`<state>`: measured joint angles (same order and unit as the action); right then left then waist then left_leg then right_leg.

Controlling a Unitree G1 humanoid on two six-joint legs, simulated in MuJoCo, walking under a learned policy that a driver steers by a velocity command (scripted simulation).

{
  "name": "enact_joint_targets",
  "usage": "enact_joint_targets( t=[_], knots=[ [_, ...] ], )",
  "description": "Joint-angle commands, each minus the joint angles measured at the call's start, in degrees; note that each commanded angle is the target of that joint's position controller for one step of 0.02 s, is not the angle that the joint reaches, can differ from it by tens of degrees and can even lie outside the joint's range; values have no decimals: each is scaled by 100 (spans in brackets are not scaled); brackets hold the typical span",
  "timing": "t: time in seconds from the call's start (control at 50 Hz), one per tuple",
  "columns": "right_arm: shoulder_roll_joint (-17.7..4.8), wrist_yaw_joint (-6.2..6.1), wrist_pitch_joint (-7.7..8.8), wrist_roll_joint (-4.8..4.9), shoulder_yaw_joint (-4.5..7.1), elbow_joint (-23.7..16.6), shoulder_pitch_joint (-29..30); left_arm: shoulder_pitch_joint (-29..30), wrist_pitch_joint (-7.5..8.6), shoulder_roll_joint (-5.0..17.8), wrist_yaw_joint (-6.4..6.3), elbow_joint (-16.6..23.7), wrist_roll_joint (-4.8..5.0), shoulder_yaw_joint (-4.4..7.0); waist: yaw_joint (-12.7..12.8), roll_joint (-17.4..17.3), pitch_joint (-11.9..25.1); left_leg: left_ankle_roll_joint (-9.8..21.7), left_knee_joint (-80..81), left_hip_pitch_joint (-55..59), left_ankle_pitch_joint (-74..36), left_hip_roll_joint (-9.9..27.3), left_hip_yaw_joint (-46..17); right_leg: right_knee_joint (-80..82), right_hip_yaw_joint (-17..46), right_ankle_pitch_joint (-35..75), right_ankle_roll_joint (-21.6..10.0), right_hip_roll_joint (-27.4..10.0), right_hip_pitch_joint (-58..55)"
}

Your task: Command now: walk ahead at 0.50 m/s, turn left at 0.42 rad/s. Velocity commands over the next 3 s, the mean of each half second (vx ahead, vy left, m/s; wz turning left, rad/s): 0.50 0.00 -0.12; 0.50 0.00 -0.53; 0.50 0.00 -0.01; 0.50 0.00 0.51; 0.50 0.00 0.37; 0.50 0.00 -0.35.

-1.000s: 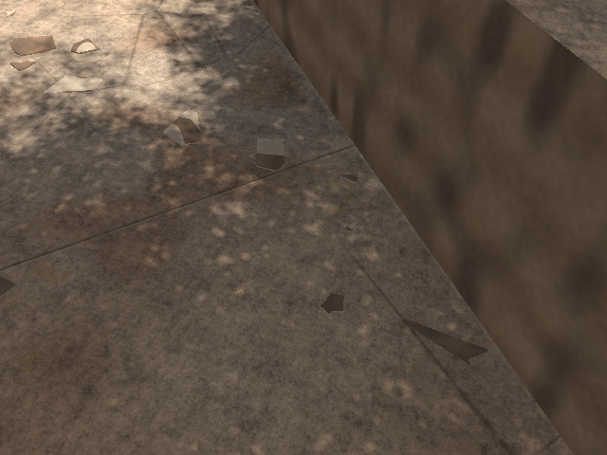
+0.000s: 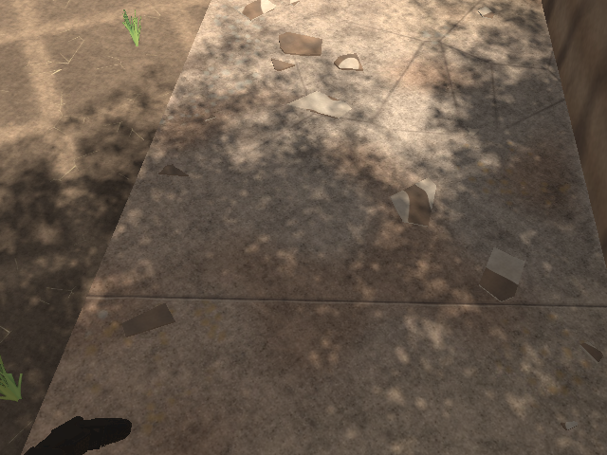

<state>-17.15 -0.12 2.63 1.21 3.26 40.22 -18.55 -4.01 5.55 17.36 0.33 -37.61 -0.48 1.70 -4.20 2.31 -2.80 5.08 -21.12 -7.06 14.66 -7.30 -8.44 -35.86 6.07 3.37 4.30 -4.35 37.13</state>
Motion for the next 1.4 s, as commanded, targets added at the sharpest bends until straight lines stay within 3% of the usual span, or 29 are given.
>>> enact_joint_targets(
  t=[0.02,0.08,0.12,0.14,0.16,0.18,0.2,0.24,0.32,0.4,0.5,0.58,0.6,0.62,0.64,0.66,0.68,0.74,0.92,1.02,1.06,1.1,1.12,1.14,1.16,1.18,1.22,1.3,1.4],
  knots=[
    [-844,-49,41,33,225,-157,-223,507,155,488,99,458,60,120,-83,-742,205,727,328,-301,-935,1414,-1017,532,-223,269,-118,263,-866],
    [-880,-42,-3,-26,234,-57,-214,201,182,660,133,409,82,210,117,-998,206,606,-62,304,-1589,1738,-1244,726,-338,-558,-462,285,-1065],
    [-644,-17,-12,-73,135,-77,-156,-841,206,933,77,174,25,357,644,-816,895,349,-1459,224,-2856,1299,-778,902,-341,-493,-936,178,-2618],
    [-381,-32,9,-168,13,-158,-597,-1625,202,1375,94,96,-56,449,734,131,1859,74,-3190,-841,-1719,808,-393,654,1099,-286,-1613,-824,-4418],
    [-217,-32,70,-41,-45,-146,-1092,-2048,126,1480,191,-184,36,522,612,1673,2181,-361,-4806,-2690,1543,103,181,1626,3590,-1876,-2374,-1663,-5614],
    [-751,-29,113,6,40,-187,-596,-1949,112,934,228,-129,204,367,767,910,1600,-330,-5228,-3391,1594,460,-118,2008,3956,-3051,-2187,-1613,-5363],
    [-917,-23,144,29,98,-328,138,-1551,68,719,211,-54,186,296,825,380,821,-322,-5195,-3589,1067,699,46,2071,3166,-2820,-1965,-1371,-4667],
    [-718,3,262,-146,70,-500,667,-1277,0,660,170,10,87,264,668,-112,200,-369,-4545,-3482,487,991,208,2199,2272,-1575,-1864,-894,-3692],
    [-409,33,304,-218,4,-492,608,-1341,-29,628,58,-41,115,251,464,315,374,-643,-3338,-2895,280,1026,433,2401,1537,-381,-1904,-493,-3232],
    [-214,57,328,-187,-96,-643,1426,-1568,-121,901,-74,-171,167,352,694,287,199,-844,-1789,-2432,-900,842,502,2433,1150,-383,-1755,-281,-2669],
    [-377,129,413,-87,-34,-763,2049,-1942,-253,900,-138,-313,233,379,834,317,194,-809,-840,-1737,-1560,600,343,2101,1502,-868,-1543,-327,-2637],
    [-680,76,474,-71,156,-595,1343,-1757,-326,762,-147,-266,217,374,323,442,412,-436,-262,-464,-1129,710,375,1274,1747,-775,-1229,-189,-2630],
    [-890,23,485,-139,242,-509,658,-1676,-312,496,-122,-182,161,281,-19,188,974,-155,-327,672,-908,1268,-49,194,1438,-928,-1047,96,-2216],
    [-1345,-22,429,-218,362,-423,-55,-2118,-273,69,-121,-56,167,151,-68,-1035,1835,479,-254,2548,-232,2496,-1738,-1634,634,-2527,-675,819,-736],
    [-1269,47,343,-141,367,-259,-286,-2430,-243,248,-137,56,274,142,57,-2050,1943,934,314,2751,1202,3185,-3549,-2831,334,-3839,-567,748,423],
    [-821,56,333,-97,257,-313,12,-2127,-269,719,-148,-52,314,273,16,-1297,1115,775,507,2056,1686,2962,-3125,-3359,426,-3372,-510,420,773],
    [-613,52,315,-101,195,-327,263,-1737,-305,807,-145,-12,262,312,40,-910,587,604,556,1435,1118,2716,-2263,-3436,259,-2917,-471,252,761],
    [-359,51,333,-193,114,-210,678,-1461,-375,551,-73,77,200,321,319,-932,105,459,960,298,-379,2159,-807,-3051,97,-2169,-392,-147,285],
    [-831,12,345,-116,246,222,489,-343,-314,164,159,517,172,158,88,-515,-63,488,1266,335,-2060,2024,1016,-923,-347,-239,-356,-168,168],
    [-1089,-3,188,11,305,472,91,355,-305,221,322,895,195,158,-29,-507,-208,288,922,1071,-2779,2268,1424,-86,-731,-598,-675,26,84],
    [-1230,-26,116,51,333,532,-15,193,-323,353,329,952,155,231,193,-659,62,212,263,1226,-4553,2304,1570,48,-989,-1221,-919,385,-590],
    [-1231,-65,58,53,292,551,-15,-1161,-367,808,229,632,156,495,1008,-625,844,-21,-1510,705,-5311,2081,1859,574,-1104,-1064,-1278,788,-2688],
    [-920,-60,115,-94,135,472,-151,-2086,-433,1179,99,422,144,623,1363,-49,1464,-197,-3137,-801,-3323,1873,1858,498,60,-866,-1573,-32,-4638],
    [-216,62,250,-223,-118,280,-820,-1936,-403,1700,70,443,110,635,672,1336,2204,-494,-5065,-2992,1830,800,1379,1080,3254,-1711,-2557,-1643,-6160],
    [-888,117,354,21,39,430,-260,-2092,-355,1120,86,525,61,497,1203,478,2512,-436,-5641,-3294,1914,902,379,1578,3597,-1990,-2489,-1796,-6026],
    [-1048,136,385,211,98,197,328,-1846,-297,958,100,426,24,416,1192,343,1572,-388,-5638,-3626,1467,1106,440,1678,2550,-1395,-2225,-1598,-5292],
    [-876,69,357,51,74,223,470,-1225,-214,671,109,330,31,329,744,4,761,-428,-4866,-3245,679,1515,483,1903,1272,-439,-1920,-1125,-3833],
    [-502,25,32,37,36,426,-82,-892,37,498,140,111,-3,297,294,83,425,-631,-4475,-2632,39,1614,322,2644,252,-65,-1882,-970,-2744],
    [-389,47,35,-2,45,221,498,-993,90,557,33,-215,-67,320,447,58,47,-701,-3131,-3202,-1541,1455,173,2904,-749,33,-1562,-750,-2964]
  ],
)
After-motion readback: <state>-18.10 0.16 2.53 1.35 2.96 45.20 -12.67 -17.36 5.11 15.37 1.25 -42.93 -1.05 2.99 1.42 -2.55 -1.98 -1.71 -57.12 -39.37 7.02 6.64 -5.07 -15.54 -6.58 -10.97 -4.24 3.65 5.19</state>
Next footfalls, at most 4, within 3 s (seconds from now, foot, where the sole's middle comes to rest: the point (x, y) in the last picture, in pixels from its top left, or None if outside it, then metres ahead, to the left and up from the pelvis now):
0.12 right None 0.25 -0.14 -0.78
0.60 left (257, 433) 0.51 0.06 -0.78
1.10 right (401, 347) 0.69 -0.28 -0.78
1.66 left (345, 226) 1.06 -0.19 -0.78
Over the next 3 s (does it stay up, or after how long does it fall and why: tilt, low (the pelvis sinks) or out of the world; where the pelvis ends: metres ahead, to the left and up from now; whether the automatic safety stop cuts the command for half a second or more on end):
stays up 1.58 -0.25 0.00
